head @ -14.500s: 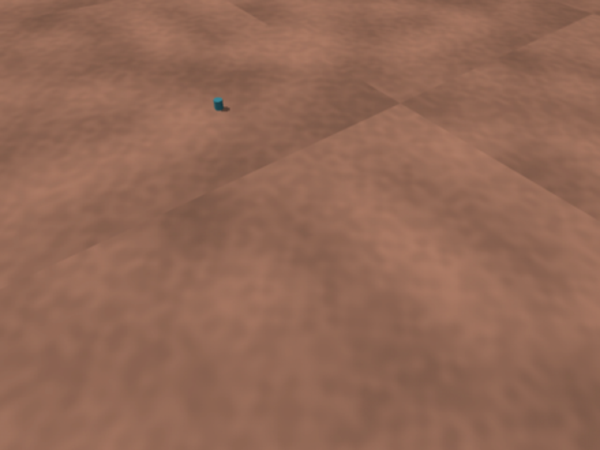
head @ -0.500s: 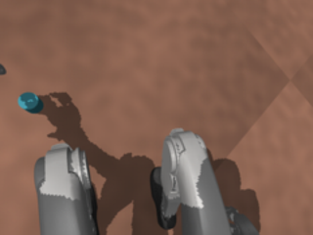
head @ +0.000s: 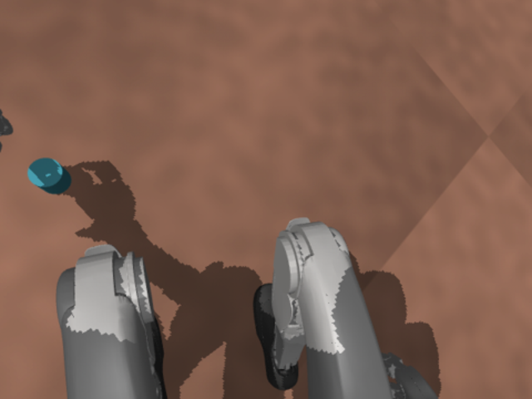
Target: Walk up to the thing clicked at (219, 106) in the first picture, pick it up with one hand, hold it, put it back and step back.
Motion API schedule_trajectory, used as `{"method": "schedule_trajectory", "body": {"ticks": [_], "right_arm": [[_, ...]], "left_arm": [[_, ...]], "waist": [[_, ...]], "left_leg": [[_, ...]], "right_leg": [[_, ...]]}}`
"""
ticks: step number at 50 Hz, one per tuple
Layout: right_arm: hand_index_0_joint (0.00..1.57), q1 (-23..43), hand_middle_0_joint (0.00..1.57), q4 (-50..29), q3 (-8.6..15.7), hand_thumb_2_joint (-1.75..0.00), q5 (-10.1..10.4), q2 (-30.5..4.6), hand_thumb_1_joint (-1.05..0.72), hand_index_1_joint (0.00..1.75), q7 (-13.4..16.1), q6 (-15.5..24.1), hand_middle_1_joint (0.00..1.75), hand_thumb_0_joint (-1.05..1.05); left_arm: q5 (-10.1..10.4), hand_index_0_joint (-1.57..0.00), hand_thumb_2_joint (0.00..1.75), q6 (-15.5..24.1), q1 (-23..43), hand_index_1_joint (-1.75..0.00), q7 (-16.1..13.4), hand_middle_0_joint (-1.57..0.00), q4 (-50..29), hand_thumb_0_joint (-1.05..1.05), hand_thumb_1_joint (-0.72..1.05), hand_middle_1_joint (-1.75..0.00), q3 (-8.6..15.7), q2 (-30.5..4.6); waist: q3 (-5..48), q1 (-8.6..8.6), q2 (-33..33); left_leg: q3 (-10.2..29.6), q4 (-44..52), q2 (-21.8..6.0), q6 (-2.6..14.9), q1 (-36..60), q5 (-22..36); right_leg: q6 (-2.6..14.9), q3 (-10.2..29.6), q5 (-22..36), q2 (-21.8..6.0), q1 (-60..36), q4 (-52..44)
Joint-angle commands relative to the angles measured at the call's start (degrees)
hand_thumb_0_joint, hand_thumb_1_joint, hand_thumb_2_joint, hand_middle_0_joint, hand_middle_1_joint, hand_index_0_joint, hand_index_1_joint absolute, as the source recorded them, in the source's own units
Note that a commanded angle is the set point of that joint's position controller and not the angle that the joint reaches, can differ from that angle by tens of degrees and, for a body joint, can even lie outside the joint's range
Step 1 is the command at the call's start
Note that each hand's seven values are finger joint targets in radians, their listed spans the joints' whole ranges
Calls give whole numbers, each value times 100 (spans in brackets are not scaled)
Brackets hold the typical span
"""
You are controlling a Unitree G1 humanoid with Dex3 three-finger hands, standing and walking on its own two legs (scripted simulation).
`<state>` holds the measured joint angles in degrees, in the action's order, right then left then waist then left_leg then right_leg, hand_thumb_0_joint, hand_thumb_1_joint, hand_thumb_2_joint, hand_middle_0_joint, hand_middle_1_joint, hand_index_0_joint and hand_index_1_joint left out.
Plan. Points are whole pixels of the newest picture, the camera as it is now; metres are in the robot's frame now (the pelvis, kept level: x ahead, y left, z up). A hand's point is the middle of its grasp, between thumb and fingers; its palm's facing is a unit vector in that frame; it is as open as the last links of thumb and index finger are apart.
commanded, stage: approach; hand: left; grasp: from above
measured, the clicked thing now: (50, 176) +0.47 +0.30 -0.29
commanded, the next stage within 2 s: close in in 0.32 s
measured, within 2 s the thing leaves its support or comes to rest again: neither
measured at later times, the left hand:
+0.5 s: hand (29, 155) +0.47 +0.29 -0.18, palm faces -0.43 -0.05 -0.90, open 14.0 cm
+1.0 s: hand (45, 178) +0.45 +0.29 -0.24, palm faces -0.41 -0.08 -0.91, open 14.3 cm
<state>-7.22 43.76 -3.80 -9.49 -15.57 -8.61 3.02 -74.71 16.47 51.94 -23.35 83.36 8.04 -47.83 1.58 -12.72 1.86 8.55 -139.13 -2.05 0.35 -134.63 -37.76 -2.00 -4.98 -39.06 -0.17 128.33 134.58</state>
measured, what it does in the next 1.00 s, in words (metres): stands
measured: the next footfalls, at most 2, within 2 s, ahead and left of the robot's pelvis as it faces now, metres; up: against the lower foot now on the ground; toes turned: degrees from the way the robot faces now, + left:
none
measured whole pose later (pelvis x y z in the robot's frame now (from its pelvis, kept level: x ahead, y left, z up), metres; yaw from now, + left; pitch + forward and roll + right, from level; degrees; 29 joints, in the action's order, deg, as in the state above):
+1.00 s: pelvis +0.01 +0.00 -0.02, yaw -3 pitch +30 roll -11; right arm -4.3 43.6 -7.8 -14.3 -16.8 -12.5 8.5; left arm -80.0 16.2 55.4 -37.7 94.7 6.8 -48.5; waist -2.4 -18.1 5.8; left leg 11.4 -144.7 -1.9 0.1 -136.1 -39.8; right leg -2.6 -6.9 -40.0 0.9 128.8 138.1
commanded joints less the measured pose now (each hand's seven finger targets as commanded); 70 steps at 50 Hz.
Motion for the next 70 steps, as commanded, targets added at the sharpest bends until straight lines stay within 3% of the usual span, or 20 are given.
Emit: {"method": "schedule_trajectory", "body": {"ticks": [1, 6, 11, 15, 21, 26, 27, 29, 31, 32, 36, 44, 50, 54, 55, 56, 60, 64, 69, 70], "right_arm": [[20, -1169, 20, 8, 468, -89, 18, -1498, -89, 30, 57, 91, 30, 0], [20, -1303, 20, 64, 458, -89, -40, -1528, -89, 30, 58, 201, 30, 0], [20, -1277, 20, -27, 380, -89, -54, -1552, -89, 30, 53, 227, 30, 0], [20, -1256, 20, -117, 205, -89, -68, -1553, -89, 30, -1, 232, 30, 0], [20, -1096, 20, -316, 199, -89, 30, -1583, -89, 30, -113, 311, 30, 0], [20, -1170, 20, -269, 225, -89, 79, -1486, -89, 30, -154, 333, 30, 0], [20, -1232, 20, -329, 305, -89, 50, -1673, -89, 30, -123, 337, 30, 0], [20, -1348, 20, -270, 295, -90, -7, -1663, -90, 30, -97, 334, 30, 0], [20, -1391, 20, -211, 291, -90, -42, -1606, -90, 30, -107, 345, 30, 0], [20, -1377, 20, -102, 289, -90, -49, -1560, -90, 30, -104, 350, 30, 0], [20, -1307, 20, -83, 284, -90, -117, -1667, -90, 30, -69, 305, 30, 0], [20, -943, 20, 40, 89, -90, -369, -1761, -89, 30, -235, 435, 30, 0], [20, -741, 20, 82, 45, -90, -544, -1870, -89, 30, -486, 650, 30, 0], [20, -805, 20, -1, -68, -90, -519, -1967, -90, 30, -659, 828, 30, 0], [20, -802, 20, -98, -89, -90, -528, -2013, -90, 30, -664, 852, 30, 0], [20, -820, 20, -171, -99, -90, -490, -2024, -90, 30, -672, 854, 30, 0], [20, -1016, 20, -134, -119, -90, -567, -1973, -90, 30, -688, 900, 30, 0], [20, -1050, 20, -185, -154, -90, -542, -1915, -90, 30, -630, 838, 30, 0], [20, -1161, 20, -110, -351, -90, -520, -1938, -90, 30, -604, 762, 30, 0], [20, -1185, 20, -96, -348, -90, -527, -1971, -90, 30, -590, 738, 30, 0]], "left_arm": [[183, -13, 97, 4, 1832, -93, -204, -16, -752, 0, -49, -90, -95, -1028], [172, -13, 97, -7, 2538, -95, -360, -15, -899, 0, -49, -93, -415, -680], [19, -12, 98, -339, 2309, -95, -777, -13, -539, 0, -51, -93, 16, -1183], [-118, -11, 98, -709, 2335, -95, -882, -13, 111, 0, -52, -93, 88, -1293], [333, -12, 100, -1063, 1351, -96, -605, -14, 126, 0, -52, -94, 291, -1481], [701, -7, 98, -885, 1650, -100, -83, -6, -364, 0, -56, -101, 59, -1263], [721, -6, 99, -756, 1761, -100, -53, -6, -598, 0, -57, -101, 444, -1766], [680, -6, 101, -505, 1876, -101, 102, -7, -581, 0, -59, -100, 332, -1564], [613, -6, 100, -233, 1986, -100, 201, -6, -578, 0, -58, -100, -227, -725], [597, -6, 99, -82, 2074, -101, 173, -6, -631, 0, -58, -101, -299, -776], [339, -6, 100, 272, 1965, -100, -157, -7, -506, 0, -56, -99, -240, -1065], [-405, -4, 102, 209, 2102, -97, -1376, -6, 331, 0, -55, -95, -33, -1255], [-439, -5, 99, -372, 2218, -97, -1980, -6, 592, 0, -55, -96, 22, -1355], [-174, -4, 98, -687, 2285, -97, -1898, -6, 935, 0, -55, -96, 37, -1451], [-60, -4, 99, -685, 2545, -97, -1888, -6, 555, 0, -56, -96, 328, -1842], [-80, -5, 99, -740, 2353, -98, -1817, -6, 694, 0, -56, -97, 404, -1961], [177, -4, 98, -814, 1588, -99, -1406, -5, 1272, 0, -56, -98, 683, -2064], [442, -4, 100, -688, 1337, -101, -983, -6, 932, 0, -58, -99, 655, -2070], [506, -4, 100, -136, 1882, -101, -654, -6, 476, 0, -59, -99, 294, -1919], [508, -4, 100, -2, 1769, -101, -658, -6, 455, 0, -58, -99, 311, -1993]], "waist": [[3583, -264, -1792], [3679, -522, -1987], [3892, -282, -2252], [3575, -340, -2115], [3794, -5, -1614], [3561, -277, -1104], [3590, -330, -1002], [3531, -422, -1043], [3295, -583, -1285], [3284, -576, -1424], [3348, -426, -1845], [3100, -654, -2366], [3119, -743, -2745], [3021, -826, -2503], [3221, -794, -2386], [3279, -685, -2465], [2975, -676, -1956], [3294, -633, -1897], [3015, -995, -1773], [3014, -914, -1725]], "left_leg": [[-436, 1385, 145, 113, 3201, 724], [-423, 1342, 112, 77, 3345, 676], [-535, 1362, 120, 53, 3303, 856], [-631, 1301, 159, 120, 2931, 812], [-678, 1262, 164, 237, 2519, 826], [-613, 1062, 147, 307, 2026, 642], [-556, 1002, 128, 308, 2019, 684], [-530, 916, 128, 257, 2073, 736], [-463, 931, 150, 163, 2349, 599], [-428, 957, 125, 139, 2394, 406], [-352, 1092, 123, 32, 2894, 263], [-274, 994, 65, -42, 3416, 1046], [-337, 945, 55, -29, 3317, 1032], [-313, 757, 25, 43, 3023, 976], [-280, 762, 2, 61, 3021, 958], [-310, 772, 17, 60, 3041, 971], [-336, 637, 26, 154, 2427, 787], [-253, 679, 8, 154, 2536, 1146], [-169, 435, -9, 144, 2421, 1092], [-156, 443, -20, 137, 2450, 1102]], "right_leg": [[334, -523, 1085, 213, -1303, -1347], [327, -554, 1103, 223, -1244, -1350], [370, -511, 1273, 225, -1406, -1267], [386, -449, 1291, 235, -1468, -1298], [313, -366, 1308, 299, -2112, -1350], [252, -238, 1142, 290, -2313, -1432], [245, -289, 1163, 276, -2345, -1445], [264, -302, 1184, 270, -2368, -1434], [334, -431, 992, 285, -1926, -1418], [347, -443, 795, 314, -1829, -1432], [383, -634, 640, 309, -1519, -1254], [314, -891, 1415, 338, -1102, -722], [273, -854, 1480, 361, -1160, -713], [275, -808, 1530, 349, -1315, -756], [276, -809, 1509, 378, -1486, -834], [303, -767, 1506, 360, -1572, -821], [270, -730, 1336, 382, -1809, -890], [258, -728, 1697, 421, -2246, -929], [233, -785, 1734, 418, -2256, -900], [228, -783, 1718, 437, -2355, -970]]}}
